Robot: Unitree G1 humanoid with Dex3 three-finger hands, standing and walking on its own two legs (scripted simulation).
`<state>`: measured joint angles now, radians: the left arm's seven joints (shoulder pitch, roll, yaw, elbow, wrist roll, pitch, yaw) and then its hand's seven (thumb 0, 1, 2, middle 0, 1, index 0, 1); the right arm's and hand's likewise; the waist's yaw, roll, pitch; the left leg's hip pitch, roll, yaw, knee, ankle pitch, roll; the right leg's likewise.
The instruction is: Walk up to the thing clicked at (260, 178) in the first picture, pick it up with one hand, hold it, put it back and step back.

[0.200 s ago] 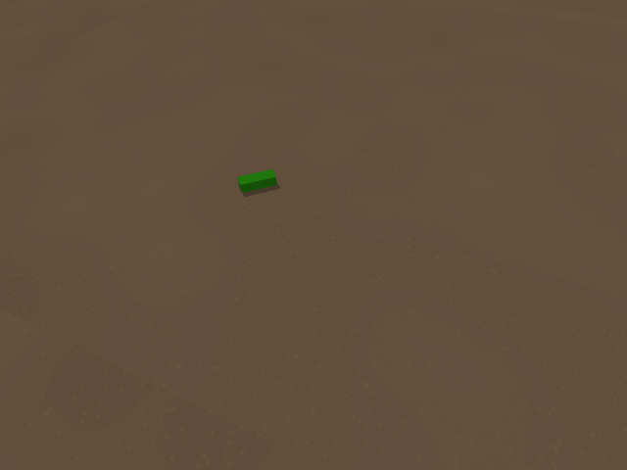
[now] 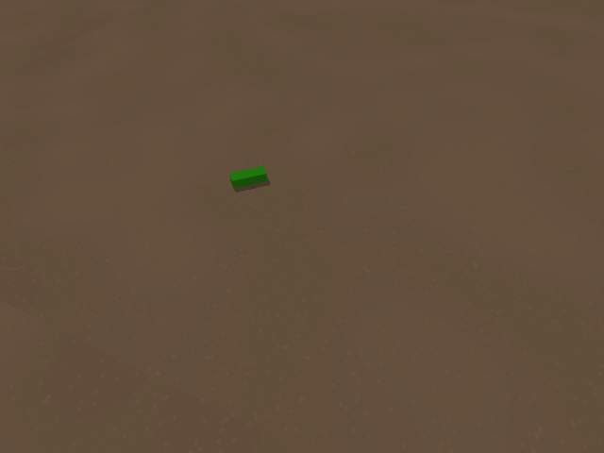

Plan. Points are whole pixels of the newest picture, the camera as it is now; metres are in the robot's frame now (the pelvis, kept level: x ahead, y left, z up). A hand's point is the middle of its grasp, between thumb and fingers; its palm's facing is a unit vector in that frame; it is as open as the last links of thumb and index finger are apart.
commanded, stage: stand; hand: left
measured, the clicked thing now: (248, 177) +1.48 +0.30 -0.76
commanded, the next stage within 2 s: walk up in 0.92 s
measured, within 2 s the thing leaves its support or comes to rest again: neither
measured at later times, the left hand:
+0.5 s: hand out of the picture +0.07 +0.25 -0.16, palm faces -0.02 -0.94 -0.33, open 7.3 cm
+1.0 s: hand out of the picture +0.09 +0.25 -0.15, palm faces +0.02 -0.95 -0.32, open 7.3 cm
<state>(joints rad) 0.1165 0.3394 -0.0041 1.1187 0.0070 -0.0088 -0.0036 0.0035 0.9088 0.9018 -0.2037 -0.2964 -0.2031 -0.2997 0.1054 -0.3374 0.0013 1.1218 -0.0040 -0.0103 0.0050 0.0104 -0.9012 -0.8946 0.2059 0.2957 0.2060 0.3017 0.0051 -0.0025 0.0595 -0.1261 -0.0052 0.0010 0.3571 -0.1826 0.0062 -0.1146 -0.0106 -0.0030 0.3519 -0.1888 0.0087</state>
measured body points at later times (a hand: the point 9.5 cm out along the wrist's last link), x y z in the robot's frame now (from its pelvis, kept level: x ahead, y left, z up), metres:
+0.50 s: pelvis +0.01 +0.00 +0.00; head +0.02 +0.00 +0.45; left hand +0.08 +0.30 -0.13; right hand +0.08 -0.30 -0.13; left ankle +0.01 +0.11 -0.75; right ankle +0.00 -0.12 -0.75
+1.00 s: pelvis +0.02 -0.01 +0.00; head +0.02 +0.00 +0.45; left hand +0.09 +0.30 -0.13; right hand +0.09 -0.31 -0.13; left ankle +0.01 +0.11 -0.74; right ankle +0.00 -0.12 -0.74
